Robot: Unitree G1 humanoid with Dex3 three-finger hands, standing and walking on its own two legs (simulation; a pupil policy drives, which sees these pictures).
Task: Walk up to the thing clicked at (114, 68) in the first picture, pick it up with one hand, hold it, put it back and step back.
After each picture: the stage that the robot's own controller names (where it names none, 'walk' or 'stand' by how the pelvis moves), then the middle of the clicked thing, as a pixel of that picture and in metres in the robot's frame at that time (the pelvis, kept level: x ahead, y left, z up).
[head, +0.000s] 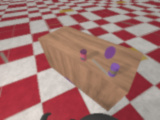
stand; (113, 70) +0.49 -0.19 -0.06
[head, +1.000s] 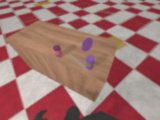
rise first; (89, 62) +0.49 +0.03 -0.03
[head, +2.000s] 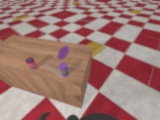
stand; (64, 69) +0.45 +0.23 -0.04
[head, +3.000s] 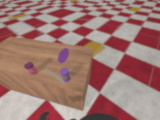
stand; (65, 75) +0.40 +0.21 -0.06
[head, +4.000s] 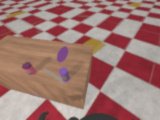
stand; (64, 74) +0.39 +0.21 -0.06
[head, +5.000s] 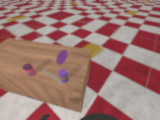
stand; (63, 76) +0.40 +0.22 -0.07
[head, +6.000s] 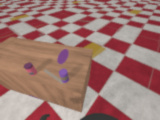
stand; (64, 76) +0.40 +0.22 -0.07
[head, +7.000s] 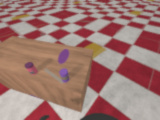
stand; (64, 75) +0.40 +0.22 -0.07
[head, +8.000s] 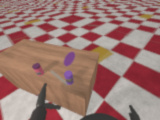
rise first; (69, 77) +0.39 +0.20 -0.06
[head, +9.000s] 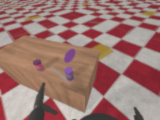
go down; (69, 74) +0.41 +0.20 -0.06
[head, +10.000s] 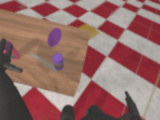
go down; (58, 62) +0.43 +0.19 +0.00
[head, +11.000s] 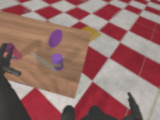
approach; (58, 62) +0.43 +0.20 +0.01
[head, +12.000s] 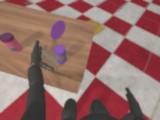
close in; (60, 54) +0.45 +0.18 +0.06
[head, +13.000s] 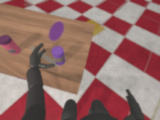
lift; (59, 56) +0.44 +0.19 +0.06
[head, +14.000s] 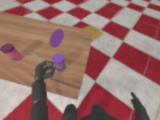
lift; (59, 63) +0.41 +0.19 +0.04
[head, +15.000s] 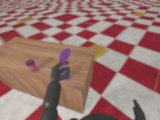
close; (65, 73) +0.42 +0.20 -0.02
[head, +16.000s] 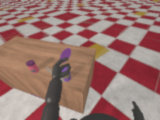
stand; (66, 74) +0.41 +0.20 -0.03
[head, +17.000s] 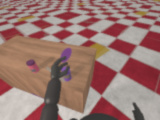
stand; (66, 74) +0.41 +0.20 -0.03
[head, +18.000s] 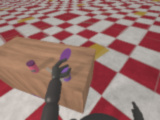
stand; (66, 74) +0.41 +0.20 -0.03
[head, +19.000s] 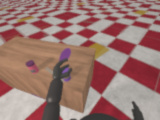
stand; (66, 74) +0.41 +0.20 -0.03
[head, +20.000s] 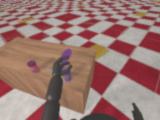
stand; (66, 74) +0.41 +0.20 -0.03
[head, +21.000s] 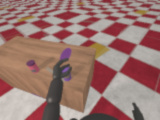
stand; (66, 74) +0.41 +0.20 -0.03
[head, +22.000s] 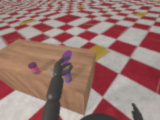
stand; (67, 75) +0.41 +0.20 -0.04
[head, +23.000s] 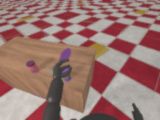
stand; (66, 74) +0.41 +0.20 -0.04
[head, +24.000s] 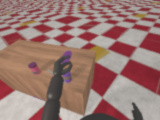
close; (67, 75) +0.41 +0.20 -0.04
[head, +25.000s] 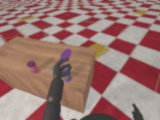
stand; (66, 74) +0.41 +0.20 -0.04
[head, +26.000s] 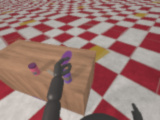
stand; (67, 76) +0.41 +0.20 -0.04
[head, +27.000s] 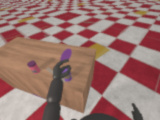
stand; (67, 74) +0.41 +0.20 -0.04
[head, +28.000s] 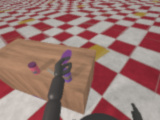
stand; (67, 75) +0.41 +0.20 -0.04
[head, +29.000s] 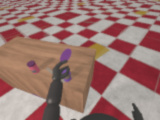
stand; (66, 74) +0.41 +0.20 -0.04
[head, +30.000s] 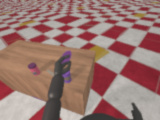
stand; (66, 76) +0.41 +0.20 -0.04
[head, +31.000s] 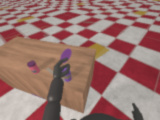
stand; (66, 74) +0.41 +0.20 -0.04
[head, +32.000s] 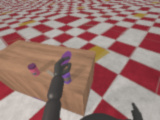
stand; (66, 76) +0.40 +0.20 -0.04
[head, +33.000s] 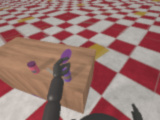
stand; (66, 75) +0.41 +0.20 -0.04
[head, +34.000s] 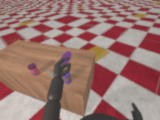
stand; (66, 77) +0.40 +0.20 -0.04
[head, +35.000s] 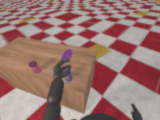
stand; (67, 74) +0.41 +0.20 -0.04
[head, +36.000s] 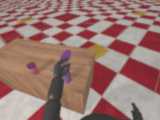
stand; (66, 76) +0.40 +0.20 -0.04
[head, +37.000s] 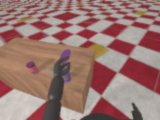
stand; (66, 75) +0.41 +0.20 -0.04
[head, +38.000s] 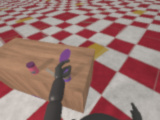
stand; (66, 75) +0.41 +0.20 -0.04
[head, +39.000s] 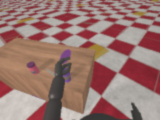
stand; (66, 75) +0.41 +0.20 -0.04
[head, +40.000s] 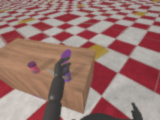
stand; (66, 74) +0.42 +0.20 -0.04
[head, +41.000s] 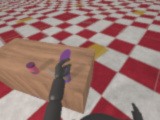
stand; (66, 75) +0.41 +0.20 -0.04
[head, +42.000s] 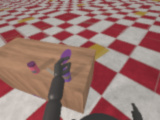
stand; (66, 75) +0.41 +0.20 -0.04
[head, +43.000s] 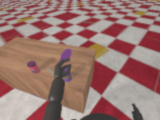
stand; (67, 74) +0.41 +0.20 -0.04
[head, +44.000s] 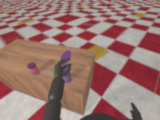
stand; (66, 76) +0.41 +0.20 -0.04
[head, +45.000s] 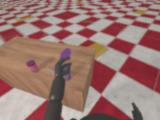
stand; (66, 74) +0.42 +0.20 -0.04
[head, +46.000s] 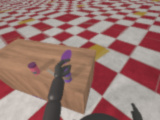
stand; (67, 75) +0.41 +0.20 -0.04
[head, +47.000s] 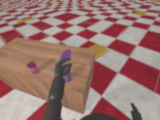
stand; (66, 75) +0.41 +0.20 -0.04
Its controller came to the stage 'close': yes
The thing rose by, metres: 0.00
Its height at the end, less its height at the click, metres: +0.00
